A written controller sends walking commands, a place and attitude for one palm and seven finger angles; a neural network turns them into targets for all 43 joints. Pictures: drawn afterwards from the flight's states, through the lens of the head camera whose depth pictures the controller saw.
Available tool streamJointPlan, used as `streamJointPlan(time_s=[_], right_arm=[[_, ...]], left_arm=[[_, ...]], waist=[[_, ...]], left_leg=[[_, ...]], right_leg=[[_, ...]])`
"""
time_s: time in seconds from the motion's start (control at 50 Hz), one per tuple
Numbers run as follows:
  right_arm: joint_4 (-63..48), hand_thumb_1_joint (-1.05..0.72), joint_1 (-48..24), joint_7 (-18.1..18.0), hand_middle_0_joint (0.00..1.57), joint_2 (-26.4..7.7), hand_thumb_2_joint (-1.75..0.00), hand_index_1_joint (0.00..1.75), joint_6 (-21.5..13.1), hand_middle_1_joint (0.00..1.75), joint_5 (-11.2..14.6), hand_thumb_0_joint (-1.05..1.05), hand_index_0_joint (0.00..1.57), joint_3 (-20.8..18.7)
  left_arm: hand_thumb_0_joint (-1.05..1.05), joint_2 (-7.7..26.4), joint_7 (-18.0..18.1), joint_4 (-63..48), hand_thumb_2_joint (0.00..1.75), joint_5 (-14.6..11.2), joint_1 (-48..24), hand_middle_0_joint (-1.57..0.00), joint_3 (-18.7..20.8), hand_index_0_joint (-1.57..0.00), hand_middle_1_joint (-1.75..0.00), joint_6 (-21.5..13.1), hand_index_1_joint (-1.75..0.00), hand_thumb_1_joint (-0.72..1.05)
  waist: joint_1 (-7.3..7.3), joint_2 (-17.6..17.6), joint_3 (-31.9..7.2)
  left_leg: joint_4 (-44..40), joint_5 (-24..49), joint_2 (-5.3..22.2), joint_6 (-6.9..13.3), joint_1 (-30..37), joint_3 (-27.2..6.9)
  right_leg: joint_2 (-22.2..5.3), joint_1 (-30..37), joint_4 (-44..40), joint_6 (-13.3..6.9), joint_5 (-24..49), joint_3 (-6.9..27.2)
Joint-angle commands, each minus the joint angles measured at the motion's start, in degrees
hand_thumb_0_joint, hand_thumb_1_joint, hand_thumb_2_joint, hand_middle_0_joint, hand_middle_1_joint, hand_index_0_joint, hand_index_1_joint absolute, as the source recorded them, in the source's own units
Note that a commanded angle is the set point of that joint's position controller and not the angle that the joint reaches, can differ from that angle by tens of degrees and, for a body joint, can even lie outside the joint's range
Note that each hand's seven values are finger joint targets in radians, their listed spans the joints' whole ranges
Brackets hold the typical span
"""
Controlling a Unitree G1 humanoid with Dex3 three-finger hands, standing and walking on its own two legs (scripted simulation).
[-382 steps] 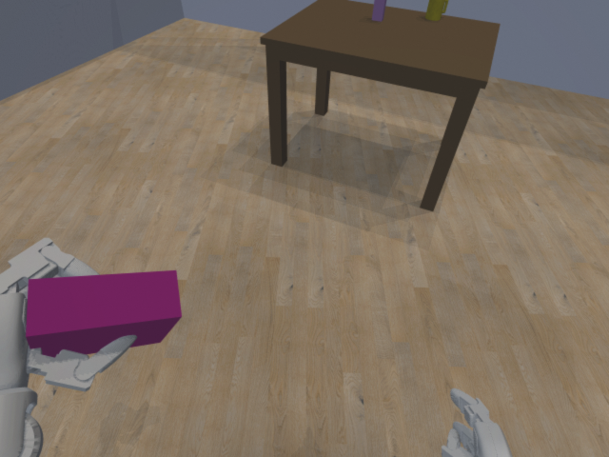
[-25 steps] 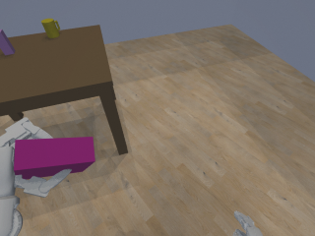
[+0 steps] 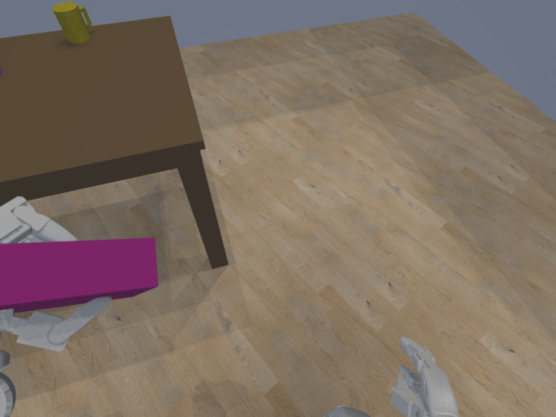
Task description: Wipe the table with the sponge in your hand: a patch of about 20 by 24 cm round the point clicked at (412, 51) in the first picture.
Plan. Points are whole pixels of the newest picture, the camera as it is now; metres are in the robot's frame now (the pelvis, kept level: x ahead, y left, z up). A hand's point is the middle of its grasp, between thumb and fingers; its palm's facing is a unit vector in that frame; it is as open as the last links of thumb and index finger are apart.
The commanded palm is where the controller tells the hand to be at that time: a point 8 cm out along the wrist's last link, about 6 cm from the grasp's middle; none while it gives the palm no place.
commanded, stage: take the last steps up to it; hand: left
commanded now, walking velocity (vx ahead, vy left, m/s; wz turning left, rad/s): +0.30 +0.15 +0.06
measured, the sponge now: (101, 274) +0.23 +0.20 +0.16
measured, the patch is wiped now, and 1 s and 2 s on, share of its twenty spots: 0.00 0.00 0.00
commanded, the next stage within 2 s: come to a stop and stand still in 1.50 s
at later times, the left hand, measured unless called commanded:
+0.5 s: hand (35, 186) +0.33 +0.30 +0.18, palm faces +0.41 -0.79 -0.45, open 9.1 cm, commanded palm +0.27 +0.35 +0.18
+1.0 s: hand (47, 145) +0.41 +0.33 +0.17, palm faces +0.41 -0.79 -0.44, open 9.1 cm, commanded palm +0.34 +0.38 +0.18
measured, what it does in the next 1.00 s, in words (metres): walks ahead: right foot, then left foot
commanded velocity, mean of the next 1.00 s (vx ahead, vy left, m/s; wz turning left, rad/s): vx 0.27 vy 0.15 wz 0.03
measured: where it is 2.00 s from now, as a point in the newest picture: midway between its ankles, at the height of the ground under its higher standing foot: (217, 383)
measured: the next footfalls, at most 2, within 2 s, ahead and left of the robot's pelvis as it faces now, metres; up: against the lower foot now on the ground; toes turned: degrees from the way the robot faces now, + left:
right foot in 0.08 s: +0.09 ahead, -0.09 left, +0.00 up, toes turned -10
left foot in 0.46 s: +0.22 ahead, +0.19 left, +0.00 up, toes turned +11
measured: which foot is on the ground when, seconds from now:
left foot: down 0.00-0.08, up 0.10-0.44, down 0.46-0.82, up 0.84-1.00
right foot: up 0.00-0.06, down 0.08-0.46, up 0.48-0.78, down 0.80-1.00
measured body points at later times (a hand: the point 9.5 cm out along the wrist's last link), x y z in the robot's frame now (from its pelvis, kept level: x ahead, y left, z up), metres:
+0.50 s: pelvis +0.11 +0.07 -0.01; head +0.15 +0.07 +0.44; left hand +0.30 +0.34 +0.20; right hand +0.29 -0.20 -0.09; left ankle +0.18 +0.19 -0.74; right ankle +0.05 -0.08 -0.72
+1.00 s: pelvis +0.20 +0.09 +0.01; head +0.23 +0.07 +0.45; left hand +0.38 +0.37 +0.19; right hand +0.35 -0.15 -0.11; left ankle +0.20 +0.24 -0.66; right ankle +0.19 +0.00 -0.73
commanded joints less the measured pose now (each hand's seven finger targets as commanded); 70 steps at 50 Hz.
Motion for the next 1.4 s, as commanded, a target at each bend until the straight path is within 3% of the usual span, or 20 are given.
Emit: streamJointPlan(time_s=[0.0, 0.04, 0.08, 0.22, 0.36, 0.42, 0.44, 0.46, 0.5, 0.74, 0.76, 0.8, 0.82, 0.88, 0.96, 1.1, 1.14, 1.18, 1.26, 1.38], right_arm=[[-6.3, -0.9, -2.3, -1.1, 0.2, -9.1, -0.9, 0.3, -2.1, 0.3, -0.1, 0.0, 0.2, -2.7], [-6.3, -0.9, -2.6, -1.4, 0.2, -9.0, -0.9, 0.3, -0.9, 0.3, 0.0, 0.0, 0.2, -2.7], [-7.8, -0.9, -4.6, -0.8, 0.2, -8.3, -0.9, 0.3, -0.5, 0.3, -0.2, 0.0, 0.2, -2.2], [-5.6, -0.9, -4.2, 0.4, 0.2, -8.7, -0.9, 0.3, 1.4, 0.3, -0.7, 0.0, 0.2, -2.1], [-9.0, -0.9, -2.4, -0.4, 0.2, -7.2, -0.9, 0.3, 0.1, 0.3, -0.9, 0.0, 0.2, -3.1], [-8.9, -0.9, -0.2, -1.5, 0.2, -9.5, -0.9, 0.3, -0.1, 0.3, -0.4, 0.0, 0.2, -4.7], [-9.2, -0.9, -0.2, -1.4, 0.2, -11.2, -0.9, 0.3, -0.1, 0.3, -0.1, 0.0, 0.2, -5.4], [-10.2, -0.9, 0.4, -0.8, 0.2, -10.8, -0.9, 0.3, -0.4, 0.3, 0.2, 0.0, 0.2, -5.0], [-8.4, -0.9, -1.8, -0.8, 0.2, -9.9, -0.9, 0.3, -1.0, 0.3, 0.1, 0.0, 0.2, -4.5], [-6.1, -0.9, -2.0, -1.9, 0.2, -9.3, -0.9, 0.3, -2.2, 0.3, -0.2, 0.0, 0.2, -2.1], [-5.9, -0.9, -2.3, -2.1, 0.2, -9.1, -0.9, 0.3, -1.7, 0.3, -0.1, 0.0, 0.2, -2.2], [-6.9, -0.9, -3.2, -1.5, 0.2, -7.8, -0.9, 0.3, -1.2, 0.3, -0.4, 0.0, 0.2, -1.5], [-6.1, -0.9, -2.9, -0.6, 0.2, -9.8, -0.9, 0.3, -1.3, 0.3, -0.4, 0.0, 0.2, -2.7], [-4.8, -0.9, -4.0, -0.2, 0.2, -8.5, -0.9, 0.3, -0.5, 0.3, -0.6, 0.0, 0.2, -1.2], [-6.4, -0.9, -3.8, -0.4, 0.2, -7.8, -0.9, 0.3, 0.4, 0.3, -1.1, 0.0, 0.2, -1.7], [-9.1, -0.9, -1.2, -1.2, 0.2, -8.1, -0.9, 0.3, 0.9, 0.3, -0.9, 0.0, 0.2, -3.8], [-9.6, -0.9, -0.5, -1.5, 0.2, -11.0, -0.9, 0.3, 0.6, 0.3, 0.0, 0.0, 0.2, -5.1], [-8.6, -0.9, -0.9, -1.2, 0.2, -10.7, -0.9, 0.3, -0.3, 0.3, -0.4, 0.0, 0.2, -4.4], [-7.7, -0.9, -2.5, -0.4, 0.2, -9.6, -0.9, 0.3, -1.8, 0.3, 0.3, 0.0, 0.2, -4.0], [-6.8, -0.9, -1.8, -1.2, 0.2, -9.2, -0.9, 0.3, -2.3, 0.3, -0.2, 0.0, 0.2, -2.0]], left_arm=[[0.0, 9.0, 1.2, -9.0, 1.3, -1.0, 1.6, -1.2, 7.5, -1.2, -1.6, -3.4, -1.6, 0.1], [0.0, 8.6, 1.0, -5.4, 1.3, -0.5, 0.4, -1.2, 7.2, -1.2, -1.6, -2.5, -1.6, 0.1], [0.0, 12.8, 1.3, -2.4, 1.3, -1.0, -2.8, -1.2, 11.0, -1.2, -1.6, -2.5, -1.6, 0.1], [0.0, 9.3, 0.5, -7.0, 1.3, 0.1, -2.9, -1.2, 6.3, -1.2, -1.6, -5.8, -1.6, 0.1], [0.0, 10.3, 2.5, -12.3, 1.3, 0.1, -2.3, -1.2, 8.2, -1.2, -1.6, -4.9, -1.6, 0.1], [0.0, 9.7, 2.5, -12.1, 1.3, 0.1, -5.6, -1.2, 7.8, -1.2, -1.6, -5.8, -1.6, 0.1], [0.0, 7.5, 2.3, -10.8, 1.3, -0.3, -4.6, -1.2, 6.1, -1.2, -1.6, -5.8, -1.6, 0.1], [0.0, 8.7, 2.4, -10.7, 1.3, -0.2, -6.6, -1.2, 6.6, -1.2, -1.6, -6.1, -1.6, 0.1], [0.0, 12.1, 1.7, -8.4, 1.3, -0.5, -5.5, -1.2, 9.4, -1.2, -1.6, -6.2, -1.6, 0.1], [0.0, 8.7, 0.9, -5.5, 1.3, -0.9, -2.4, -1.2, 7.1, -1.2, -1.6, -2.5, -1.6, 0.1], [0.0, 8.6, 0.7, -3.9, 1.3, -0.5, -4.1, -1.2, 6.4, -1.2, -1.6, -2.3, -1.6, 0.1], [0.0, 11.2, 1.1, -1.6, 1.3, -0.6, -7.0, -1.2, 7.9, -1.2, -1.6, -2.2, -1.6, 0.1], [0.0, 9.9, 0.8, -1.2, 1.3, -1.2, -8.5, -1.2, 6.2, -1.2, -1.6, -2.3, -1.6, 0.1], [0.0, 9.6, 0.7, -6.0, 1.3, -0.2, -9.0, -1.2, 5.5, -1.2, -1.6, -4.5, -1.6, 0.1], [0.0, 10.7, 1.5, -9.3, 1.3, 0.5, -3.0, -1.2, 7.4, -1.2, -1.6, -6.0, -1.6, 0.1], [0.0, 9.7, 2.7, -12.0, 1.3, -0.2, -2.4, -1.2, 8.5, -1.2, -1.6, -5.3, -1.6, 0.1], [0.0, 8.1, 2.3, -11.5, 1.3, -0.6, -3.4, -1.2, 6.7, -1.2, -1.6, -5.7, -1.6, 0.1], [0.0, 11.2, 1.8, -6.7, 1.3, 0.0, -3.2, -1.2, 8.0, -1.2, -1.6, -6.1, -1.6, 0.1], [0.0, 9.3, 0.8, -15.8, 1.3, -0.3, -3.8, -1.2, 6.2, -1.2, -1.6, -6.1, -1.6, 0.1], [0.0, 8.9, 1.0, -10.5, 1.3, -1.3, -1.1, -1.2, 6.6, -1.2, -1.6, -3.0, -1.6, 0.1]], waist=[[0.83, 9.8, -10.2], [1.16, 1.7, -11.0], [1.79, -18.1, -8.8], [0.32, -7.4, -6.9], [1.3, -11.3, -10.6], [-0.95, 2.9, -12.8], [-1.04, 17.0, -13.5], [-0.85, 17.0, -12.8], [-0.33, 14.7, -11.7], [0.84, 6.2, -10.5], [0.86, 2.2, -8.9], [1.25, -18.1, -6.6], [1.39, -19.6, -5.9], [0.76, -6.1, -5.6], [0.93, -7.8, -9.0], [0.1, -6.0, -12.0], [-0.55, 14.2, -12.6], [0.14, 16.6, -12.5], [0.65, 14.0, -10.5], [0.76, 10.3, -10.9]], left_leg=[[-7.9, 7.7, 11.3, 6.8, 3.2, -9.6], [5.7, 1.2, 7.2, 3.9, -5.5, -5.6], [33.5, -15.3, -1.8, -0.6, -26.8, -6.2], [31.3, -1.3, 3.1, -2.7, -24.3, -8.4], [2.0, 3.1, -1.9, -1.2, -2.6, 1.7], [-6.4, 6.6, 0.3, 0.5, 13.4, -0.9], [-8.3, 13.1, 12.0, 5.1, 20.6, -17.2], [-11.7, 19.8, 18.5, 10.6, 18.0, -29.9], [-13.8, 2.7, 19.8, 14.7, 11.0, -30.1], [-7.6, -3.0, 10.5, 5.6, -2.2, -9.8], [-2.4, -7.4, 8.3, 4.2, -6.6, -8.1], [22.4, -16.2, -2.4, -0.5, -23.3, -3.2], [32.8, -12.3, -1.0, -1.7, -25.5, -9.3], [38.5, -6.2, 1.6, -2.8, -26.3, -11.2], [18.8, -3.2, 1.0, -2.3, -16.0, -4.7], [-5.5, 6.6, -2.7, -1.9, 4.4, 1.8], [-7.6, 19.6, 11.2, 4.2, 16.8, -15.6], [-12.9, 16.0, 20.3, 12.8, 10.9, -29.8], [-11.0, 14.4, 12.5, 10.1, 5.7, -15.2], [-10.2, 5.3, 11.5, 6.9, 1.0, -11.3]], right_leg=[[2.0, 10.2, -17.7, -0.2, 5.3, -3.6], [-2.1, 21.0, -28.5, -2.8, 9.6, 2.8], [-23.6, 28.1, -38.8, -12.9, 10.8, 39.3], [-15.8, 22.7, -33.3, -9.1, 38.0, 9.1], [-12.8, 20.2, -29.0, -7.5, 33.4, 5.6], [-7.6, 11.2, -11.7, -4.2, 24.2, 2.3], [-1.0, -1.3, 2.4, -1.3, 1.2, -1.5], [2.8, -6.2, 14.5, -1.2, -12.6, 1.9], [-1.6, -11.0, 22.0, -1.2, -8.1, 6.5], [1.3, 14.2, -21.6, -0.4, 6.1, -2.7], [-1.4, 17.3, -27.5, -1.7, 6.5, 1.6], [-21.5, 22.8, -39.3, -11.7, 2.4, 36.0], [-24.1, 22.6, -40.9, -13.2, 3.9, 38.5], [-19.5, 23.4, -35.7, -11.1, 26.8, 19.7], [-14.8, 23.7, -30.8, -8.5, 45.5, 5.9], [-10.6, 18.2, -21.2, -5.2, 31.4, 3.9], [-1.8, 1.0, -1.1, -0.7, 5.2, -0.8], [0.3, -6.6, 16.4, -0.8, -12.5, 4.2], [-1.3, -4.4, 8.4, 0.0, -2.0, 2.2], [2.1, 9.7, -15.3, 0.2, 1.9, -2.1]])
